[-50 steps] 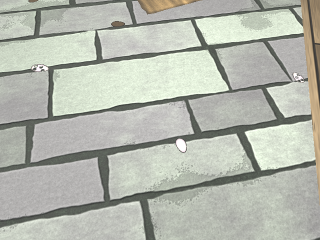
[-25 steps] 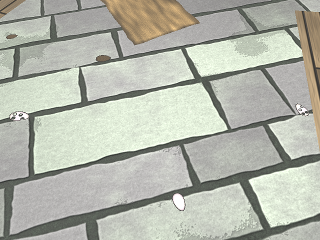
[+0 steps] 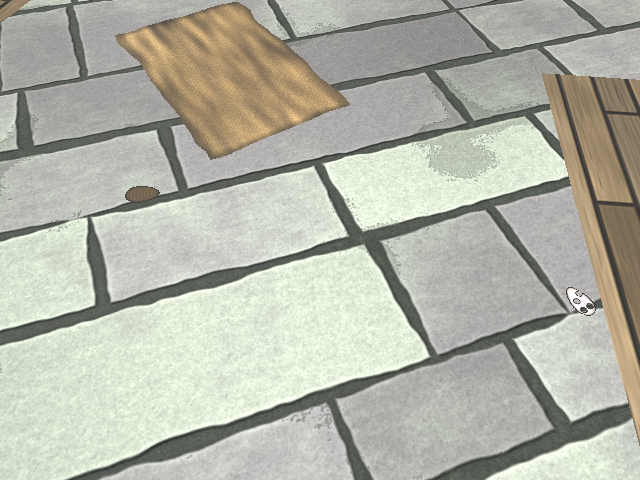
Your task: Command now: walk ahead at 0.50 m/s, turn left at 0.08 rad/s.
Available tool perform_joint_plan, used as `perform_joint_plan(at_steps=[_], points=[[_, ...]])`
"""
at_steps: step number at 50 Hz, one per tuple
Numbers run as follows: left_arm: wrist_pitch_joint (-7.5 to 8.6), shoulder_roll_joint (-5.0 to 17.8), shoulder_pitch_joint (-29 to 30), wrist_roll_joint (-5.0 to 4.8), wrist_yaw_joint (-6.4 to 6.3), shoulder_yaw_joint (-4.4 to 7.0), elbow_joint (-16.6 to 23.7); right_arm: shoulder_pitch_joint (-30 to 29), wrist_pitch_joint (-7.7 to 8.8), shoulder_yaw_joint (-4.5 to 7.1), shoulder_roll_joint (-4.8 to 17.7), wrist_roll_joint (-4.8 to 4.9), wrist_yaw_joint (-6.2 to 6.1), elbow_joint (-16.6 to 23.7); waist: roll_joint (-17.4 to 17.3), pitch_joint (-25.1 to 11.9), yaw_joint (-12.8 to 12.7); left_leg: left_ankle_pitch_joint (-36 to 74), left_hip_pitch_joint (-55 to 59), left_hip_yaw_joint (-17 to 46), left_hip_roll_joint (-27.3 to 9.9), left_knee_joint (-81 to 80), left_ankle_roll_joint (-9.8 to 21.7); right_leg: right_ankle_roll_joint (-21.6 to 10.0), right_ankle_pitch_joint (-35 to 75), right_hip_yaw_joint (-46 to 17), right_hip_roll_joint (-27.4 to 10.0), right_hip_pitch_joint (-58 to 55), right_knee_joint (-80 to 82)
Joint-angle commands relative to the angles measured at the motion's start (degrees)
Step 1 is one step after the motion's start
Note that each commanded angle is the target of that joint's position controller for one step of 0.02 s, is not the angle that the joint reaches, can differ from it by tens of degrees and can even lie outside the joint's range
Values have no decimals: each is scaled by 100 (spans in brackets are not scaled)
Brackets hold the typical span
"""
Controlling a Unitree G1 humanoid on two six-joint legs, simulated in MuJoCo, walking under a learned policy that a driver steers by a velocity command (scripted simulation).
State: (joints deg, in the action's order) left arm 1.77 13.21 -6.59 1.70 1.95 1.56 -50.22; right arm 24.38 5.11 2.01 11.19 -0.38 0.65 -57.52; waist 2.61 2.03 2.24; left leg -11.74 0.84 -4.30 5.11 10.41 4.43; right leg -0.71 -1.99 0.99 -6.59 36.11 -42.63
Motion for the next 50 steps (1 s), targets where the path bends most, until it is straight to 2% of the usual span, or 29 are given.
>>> perform_joint_plan(at_steps=[1,3,5,7,8,9,10,11,12,13,14,16,19,23,26,30,33,34,35,36,37,38,39,40,41,42,44,47,50], points=[[91,240,817,-15,-12,9,538,405,49,138,796,-15,-54,96,-597,340,128,2191,-135,819,-1527,-238,677,2,234,244,234,-58,587],[131,302,951,-18,-26,22,633,445,16,152,871,-49,-94,61,-629,328,116,2608,203,985,-1661,39,696,-57,-1,176,313,-91,835],[197,399,795,-30,-49,53,647,290,-12,185,986,-81,-132,85,-675,251,-41,3129,338,1107,-1745,396,635,-165,-427,136,434,-480,1098],[293,586,-213,-14,-126,152,355,50,-29,211,1069,-73,-126,126,-621,-223,-519,3966,149,1036,-1559,1484,465,-336,-656,221,712,-1882,1617],[372,826,-1148,80,-201,247,87,-12,-20,184,975,-24,-105,180,-366,-815,-887,3383,-500,829,-1253,2621,353,-512,-465,-31,423,-3287,1776],[410,1410,-1955,253,-294,388,66,149,-4,71,523,139,-73,455,458,-1720,-1016,1182,-1992,499,-703,4485,153,-882,-1104,-1861,-1204,-4965,1931],[292,1630,-1856,127,-252,475,49,582,-51,96,451,203,-105,486,1376,-2241,-758,-1866,-3271,410,-57,5808,98,-1355,-1292,-3766,-2072,-5499,2578],[230,1108,-1296,43,-222,365,198,269,-136,220,915,56,-143,398,377,-1417,-584,-1535,-3618,767,-513,6180,167,-1213,-1752,-3187,-1800,-4752,2662],[251,698,-859,-2,-209,258,257,-79,-142,220,797,22,-93,444,38,-662,-486,-1065,-3638,783,-721,6056,147,-1084,-1634,-2367,-1529,-3918,2863],[284,501,-667,6,-208,207,247,-191,-168,204,625,16,-52,461,16,-295,-355,-761,-3459,764,-899,5795,122,-890,-1300,-1725,-1267,-3331,3105],[325,402,-671,-17,-236,178,174,-262,-240,226,599,-77,-5,490,158,-103,-249,-629,-3330,753,-1004,5614,78,-748,-960,-1249,-1061,-2992,3226],[424,396,-805,-51,-256,183,81,-210,-388,219,465,-135,82,498,235,-84,-121,-418,-3184,667,-1039,5603,-18,-701,-451,-739,-926,-2753,3363],[528,503,-1020,-95,-258,227,-25,-691,-480,231,439,-139,157,714,145,20,-86,101,-3710,586,-1131,5429,-115,-747,61,-150,-910,-2895,3503],[519,472,-1288,-60,-257,222,-160,-1513,-485,187,404,-133,243,1043,116,239,-193,846,-4068,412,-1128,4442,-202,-750,495,494,-763,-3058,3537],[509,590,-1443,-66,-281,246,-220,-2116,-463,110,335,-147,308,1279,141,329,-330,1243,-3779,77,-1035,3426,-137,-698,822,881,-770,-3207,3495],[408,741,-1769,-50,-334,290,-360,-2547,-455,104,429,-188,347,1517,135,394,-430,751,-3622,-253,-861,2759,142,-635,1706,1183,-971,-3945,3137],[276,977,-1731,-29,-373,351,-375,-2099,-458,188,582,-207,280,1450,328,19,-171,-167,-2810,-557,-334,2561,481,-543,4106,1449,-1000,-4317,1926],[205,1062,-1705,-27,-366,376,-358,-1575,-427,253,681,-197,243,1307,317,-295,40,-383,-2269,-594,-100,2408,623,-532,4427,1483,-983,-4319,1059],[150,1101,-1627,-50,-343,381,-300,-718,-365,352,831,-234,172,1040,104,-775,431,-166,-1123,-479,53,1909,805,-395,3816,1588,-898,-3827,-242],[152,876,-1635,-42,-323,319,-105,32,-334,535,1387,-295,79,871,-498,-1365,696,-751,314,978,-985,1668,1121,-197,1618,1570,-714,-2497,-1974],[217,359,-1674,-141,-191,230,373,-275,-387,653,1982,-188,42,1027,-1889,-1734,239,-695,1773,4351,-2520,808,2055,174,-2983,1005,687,84,-4019],[276,788,-925,-67,-178,285,451,-156,-466,605,1786,-105,-7,1038,-625,-1454,502,-225,1569,4127,-2502,457,1872,101,-2558,-56,457,719,-4113],[348,636,-797,-160,-151,238,483,-457,-454,518,1487,-74,-66,969,-455,-809,293,329,920,3205,-2404,495,1679,20,-1952,-116,164,769,-3788],[384,597,-984,-169,-169,223,338,-701,-396,421,1142,-60,-65,939,-90,-395,9,1191,123,2637,-2127,411,1405,-11,-1671,-131,-28,328,-3158],[308,550,-1089,-67,-176,228,257,-933,-333,354,968,-19,-71,940,4,-244,-211,1571,-343,2109,-1844,293,1183,-4,-1573,-170,-138,-64,-2779],[198,505,-1311,46,-173,206,185,-1006,-254,304,863,-8,-66,932,-226,-254,-344,2118,-699,1873,-1730,253,1153,34,-1548,-175,-169,-492,-2580],[37,466,-1308,99,-118,214,161,-842,-111,268,835,36,-51,802,-276,-229,-413,2360,-825,1575,-1529,88,1117,106,-1492,-105,-144,-595,-2246],[-41,400,-958,23,-40,199,232,-511,-31,286,1034,5,-33,659,-445,-29,-318,2577,-662,1163,-1508,-148,915,116,-850,-21,-192,-130,-1675],[-42,472,-351,-48,-27,216,352,-262,-11,244,938,-27,-31,554,-471,157,-94,2438,-290,792,-1378,-299,590,47,-276,-43,-80,340,-1135]])
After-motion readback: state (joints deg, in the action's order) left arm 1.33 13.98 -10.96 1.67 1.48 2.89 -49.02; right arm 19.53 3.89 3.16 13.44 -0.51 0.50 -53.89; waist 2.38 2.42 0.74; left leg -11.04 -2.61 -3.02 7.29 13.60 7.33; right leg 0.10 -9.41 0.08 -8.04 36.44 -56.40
